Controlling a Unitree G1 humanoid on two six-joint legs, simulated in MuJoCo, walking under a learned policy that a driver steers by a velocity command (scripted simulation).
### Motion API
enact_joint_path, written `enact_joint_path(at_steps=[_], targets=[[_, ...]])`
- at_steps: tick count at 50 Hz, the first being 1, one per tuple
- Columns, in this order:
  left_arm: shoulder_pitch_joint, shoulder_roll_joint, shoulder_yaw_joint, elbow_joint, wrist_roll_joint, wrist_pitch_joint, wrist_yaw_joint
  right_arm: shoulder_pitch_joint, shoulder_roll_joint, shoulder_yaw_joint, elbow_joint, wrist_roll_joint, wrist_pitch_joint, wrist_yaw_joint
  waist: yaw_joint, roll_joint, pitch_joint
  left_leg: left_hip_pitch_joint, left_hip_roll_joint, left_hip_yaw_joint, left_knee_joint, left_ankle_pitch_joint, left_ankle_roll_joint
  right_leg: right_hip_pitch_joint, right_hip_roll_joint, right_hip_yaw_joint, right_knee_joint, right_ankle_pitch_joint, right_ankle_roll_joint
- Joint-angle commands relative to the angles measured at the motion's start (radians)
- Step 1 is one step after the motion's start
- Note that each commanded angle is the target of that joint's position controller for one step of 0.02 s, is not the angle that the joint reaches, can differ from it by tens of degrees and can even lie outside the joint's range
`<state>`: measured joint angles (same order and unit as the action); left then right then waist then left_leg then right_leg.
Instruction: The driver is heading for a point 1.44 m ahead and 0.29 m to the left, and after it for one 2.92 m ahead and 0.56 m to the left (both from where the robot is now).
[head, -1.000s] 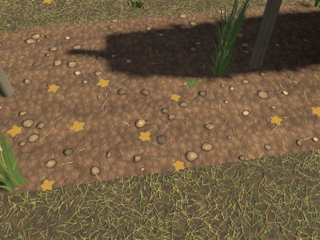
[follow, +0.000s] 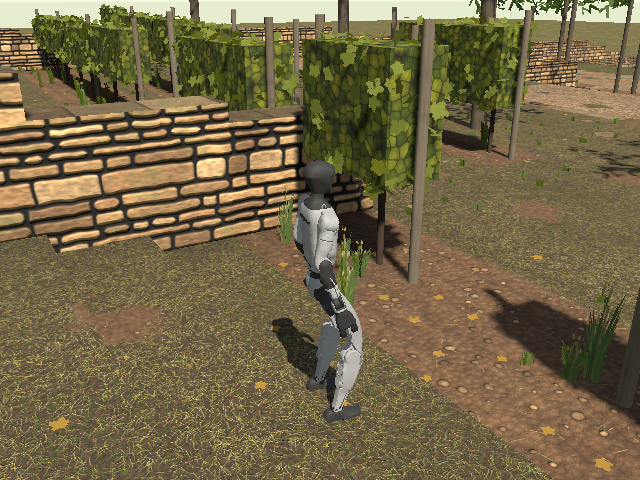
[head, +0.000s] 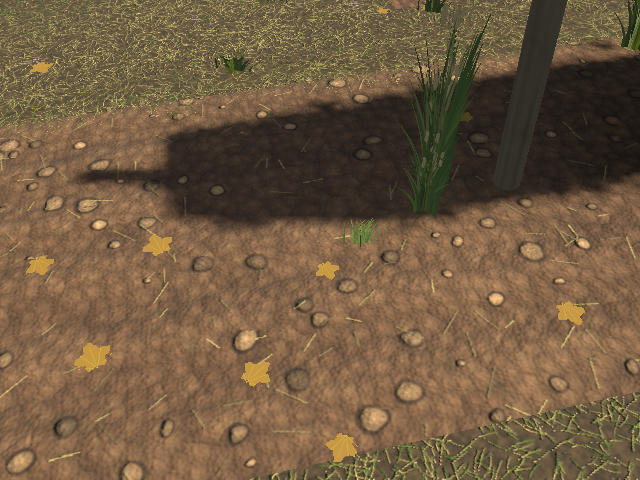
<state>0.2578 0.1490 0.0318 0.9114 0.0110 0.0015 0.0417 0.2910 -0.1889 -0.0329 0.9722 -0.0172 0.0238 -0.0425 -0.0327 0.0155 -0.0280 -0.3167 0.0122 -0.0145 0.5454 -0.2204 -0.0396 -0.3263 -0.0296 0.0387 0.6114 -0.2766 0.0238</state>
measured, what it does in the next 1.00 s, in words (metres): walks ahead: right foot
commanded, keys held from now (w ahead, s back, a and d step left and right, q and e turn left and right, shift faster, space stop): no key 0.16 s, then w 0.84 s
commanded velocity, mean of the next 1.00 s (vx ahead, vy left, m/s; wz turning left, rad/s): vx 0.31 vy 0.00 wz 0.00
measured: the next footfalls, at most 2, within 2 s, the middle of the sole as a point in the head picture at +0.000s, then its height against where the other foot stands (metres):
right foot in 0.92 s outside the picture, level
left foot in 1.48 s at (265, 379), level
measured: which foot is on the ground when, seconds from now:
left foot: down 0.00-0.92, up 0.94-1.00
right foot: down 0.00-0.44, up 0.46-0.90, down 0.92-1.00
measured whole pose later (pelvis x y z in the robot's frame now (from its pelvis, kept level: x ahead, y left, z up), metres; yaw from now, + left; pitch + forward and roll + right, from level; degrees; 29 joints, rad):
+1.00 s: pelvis +0.37 +0.01 -0.01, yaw +0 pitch +2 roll -1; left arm -0.03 0.22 0.05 0.85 -0.02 -0.11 -0.04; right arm 0.43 -0.21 -0.04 1.09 0.02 -0.08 0.00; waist -0.05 0.01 0.05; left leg -0.16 -0.01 -0.06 1.03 -0.50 0.04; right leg -0.49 0.05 -0.06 0.56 -0.12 -0.08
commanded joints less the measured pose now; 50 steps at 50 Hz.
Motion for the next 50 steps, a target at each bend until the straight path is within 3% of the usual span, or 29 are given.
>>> enact_joint_path(at_steps=[1,8,10,11,12,13,15,17,19,20,21,22,23,24,25,27,28,30,33,35,38,42,44,45,46,47,48,49,50], targets=[[0.025,0.098,0.025,-0.011,-0.008,-0.026,0.000,0.039,-0.059,-0.019,-0.005,0.004,-0.008,-0.003,0.012,-0.076,0.107,0.025,0.003,-0.003,-0.092,-0.066,0.005,-0.083,-0.039,0.060,-0.239,-0.241,-0.026],[0.039,0.092,0.028,0.031,-0.015,-0.033,-0.015,0.067,-0.061,-0.021,0.042,0.010,-0.016,-0.003,0.018,-0.033,0.028,0.086,0.019,-0.005,-0.079,0.042,-0.003,0.034,-0.029,0.036,-0.179,0.093,-0.048],[0.077,0.117,0.041,0.053,-0.025,-0.025,-0.013,0.080,-0.056,-0.022,0.057,0.020,-0.011,-0.008,0.033,-0.058,0.021,0.056,-0.026,0.054,-0.010,-0.112,0.002,0.056,-0.022,0.047,-0.201,-0.155,-0.074],[0.106,0.154,0.056,0.058,-0.034,-0.021,-0.012,0.057,-0.059,-0.025,0.047,0.027,-0.012,-0.010,0.052,-0.100,0.049,-0.019,-0.056,0.092,0.072,-0.213,0.009,0.062,-0.058,0.111,-0.240,-0.351,-0.114],[0.160,0.188,0.068,0.065,-0.038,-0.024,-0.010,0.012,-0.065,-0.028,0.027,0.030,-0.022,-0.009,0.082,-0.142,0.094,-0.144,-0.060,0.103,0.170,-0.248,0.017,0.094,-0.148,0.248,-0.314,-0.500,-0.170],[0.201,0.217,0.077,0.070,-0.044,-0.033,-0.007,-0.042,-0.059,-0.026,-0.003,0.038,-0.040,-0.005,0.106,-0.193,0.145,-0.243,-0.034,0.069,0.242,-0.246,0.041,0.110,-0.242,0.404,-0.380,-0.552,-0.235],[0.200,0.206,0.078,0.074,-0.031,-0.061,0.002,-0.105,-0.060,-0.028,-0.040,0.053,-0.081,0.008,0.111,-0.225,0.192,-0.397,0.033,-0.015,0.369,-0.297,0.089,0.157,-0.335,0.524,-0.415,-0.418,-0.296],[0.135,0.183,0.076,0.063,-0.035,-0.074,0.003,-0.095,-0.070,-0.034,-0.041,0.056,-0.107,0.020,0.071,-0.187,0.156,-0.347,0.064,-0.026,0.267,-0.287,0.127,0.162,-0.308,0.417,-0.379,-0.278,-0.246],[0.036,0.187,0.079,0.053,-0.051,-0.066,-0.003,0.007,-0.058,-0.043,0.009,0.055,-0.116,0.029,-0.007,-0.162,0.102,0.000,0.000,0.061,0.060,-0.077,0.127,-0.014,-0.194,0.213,-0.330,-0.169,-0.170],[0.022,0.185,0.080,0.054,-0.049,-0.060,-0.006,0.113,-0.051,-0.052,0.063,0.049,-0.112,0.031,-0.048,-0.141,0.067,0.197,-0.057,0.116,0.034,0.024,0.105,-0.121,-0.142,0.136,-0.271,-0.157,-0.149],[0.018,0.173,0.075,0.055,-0.048,-0.060,-0.008,0.206,-0.047,-0.059,0.099,0.046,-0.102,0.029,-0.088,-0.104,0.042,0.337,-0.073,0.125,0.024,0.009,0.096,-0.212,-0.107,0.081,-0.187,-0.136,-0.126],[-0.033,0.122,0.058,0.037,-0.041,-0.067,-0.014,0.321,-0.095,-0.075,0.115,0.045,-0.099,0.021,-0.146,0.062,0.023,0.461,0.072,-0.086,-0.095,-0.110,0.141,-0.338,-0.039,-0.018,0.129,-0.039,-0.070],[-0.026,0.045,0.042,0.000,-0.033,-0.091,-0.015,0.395,-0.225,-0.093,0.105,0.038,-0.105,0.027,-0.132,0.343,-0.014,0.548,0.345,-0.608,-0.301,-0.217,0.289,-0.549,0.070,-0.072,0.480,-0.241,-0.028],[-0.052,0.097,0.053,-0.014,-0.057,-0.112,-0.015,0.363,-0.192,-0.073,0.102,0.013,-0.117,0.036,-0.111,0.257,0.018,0.489,0.412,-0.794,-0.373,-0.412,0.365,-0.647,0.036,0.047,0.644,-0.269,-0.059],[-0.080,0.124,0.056,-0.025,-0.074,-0.124,-0.018,0.258,-0.156,-0.058,0.071,0.015,-0.127,0.040,-0.070,0.160,0.108,0.441,0.389,-0.702,-0.370,-0.433,0.340,-0.729,-0.023,0.063,0.697,-0.161,-0.092],[-0.053,0.144,0.063,0.005,-0.042,-0.122,-0.010,0.090,-0.125,-0.038,0.015,0.021,-0.131,0.053,-0.002,0.042,0.122,0.306,0.295,-0.447,-0.367,-0.201,0.253,-0.636,-0.090,0.043,0.606,0.048,-0.107],[-0.033,0.155,0.071,0.014,-0.028,-0.113,-0.011,0.070,-0.098,-0.028,0.012,0.020,-0.127,0.056,0.017,0.050,0.108,0.253,0.244,-0.336,-0.377,-0.069,0.216,-0.555,-0.106,0.034,0.542,0.109,-0.102],[-0.044,0.129,0.066,0.015,-0.024,-0.097,-0.020,0.126,-0.088,-0.022,0.040,0.017,-0.118,0.050,0.013,0.081,0.092,0.234,0.199,-0.205,-0.378,0.167,0.209,-0.498,-0.095,-0.010,0.466,0.180,-0.077],[-0.200,0.101,0.049,-0.049,-0.021,-0.092,-0.031,0.174,-0.106,-0.018,0.061,0.020,-0.114,0.030,-0.008,0.047,0.100,0.227,0.174,-0.114,-0.388,0.363,0.204,-0.481,-0.067,-0.040,0.260,0.288,-0.061],[-0.296,0.084,0.036,-0.085,-0.024,-0.095,-0.043,0.188,-0.125,-0.019,0.066,0.023,-0.109,0.019,-0.028,0.057,0.103,0.215,0.160,-0.081,-0.411,0.339,0.191,-0.420,-0.036,-0.058,0.106,0.372,-0.056],[-0.383,0.099,0.030,-0.114,-0.037,-0.096,-0.059,0.226,-0.134,-0.022,0.085,0.033,-0.107,0.012,-0.044,0.057,0.127,0.256,0.180,-0.069,-0.429,0.269,0.197,-0.379,-0.018,-0.058,-0.012,0.423,-0.050],[-0.470,0.114,0.022,-0.160,-0.041,-0.107,-0.084,0.253,-0.135,-0.032,0.111,0.035,-0.096,0.014,-0.043,0.061,0.153,0.385,0.231,-0.061,-0.367,0.388,0.201,-0.374,-0.005,-0.060,-0.089,0.335,-0.090],[-0.412,0.147,0.035,-0.153,-0.038,-0.111,-0.087,0.227,-0.163,-0.043,0.106,0.033,-0.092,0.017,0.006,0.090,0.091,0.431,0.233,-0.045,-0.253,0.665,0.186,-0.241,0.037,-0.090,-0.108,0.238,-0.123],[-0.315,0.183,0.051,-0.129,-0.036,-0.113,-0.085,0.216,-0.173,-0.047,0.102,0.030,-0.087,0.019,0.057,0.111,0.021,0.426,0.222,-0.035,-0.135,0.854,0.174,-0.087,0.072,-0.117,-0.104,0.209,-0.146],[-0.116,0.230,0.076,-0.073,-0.039,-0.112,-0.080,0.182,-0.172,-0.044,0.088,0.026,-0.084,0.022,0.154,0.113,-0.087,0.326,0.184,-0.010,0.074,0.912,0.148,0.185,0.067,-0.100,-0.098,0.236,-0.186],[0.100,0.307,0.095,-0.027,-0.026,-0.107,-0.071,0.171,-0.146,-0.031,0.058,0.006,-0.088,0.026,0.217,-0.006,-0.258,0.057,0.115,0.020,0.410,0.557,0.119,0.557,-0.142,0.151,-0.054,0.262,-0.258],[0.168,0.332,0.091,0.001,-0.023,-0.105,-0.079,0.318,-0.003,0.010,0.070,0.020,-0.113,0.052,0.131,-0.274,-0.443,-0.303,-0.076,-0.058,0.750,-0.319,0.074,0.873,-0.379,0.668,-0.199,0.015,-0.428],[0.152,0.245,0.071,0.006,-0.025,-0.100,-0.075,0.231,-0.104,-0.018,0.076,0.051,-0.143,0.059,0.166,-0.186,-0.366,-0.407,-0.036,-0.165,0.845,-0.330,0.101,0.806,-0.333,0.692,-0.285,-0.094,-0.376],[0.022,0.211,0.059,-0.014,-0.031,-0.104,-0.071,0.103,-0.154,-0.032,0.027,0.068,-0.154,0.057,0.141,-0.157,-0.174,-0.470,0.015,-0.111,0.833,-0.237,0.110,0.629,-0.297,0.519,-0.320,-0.023,-0.325]])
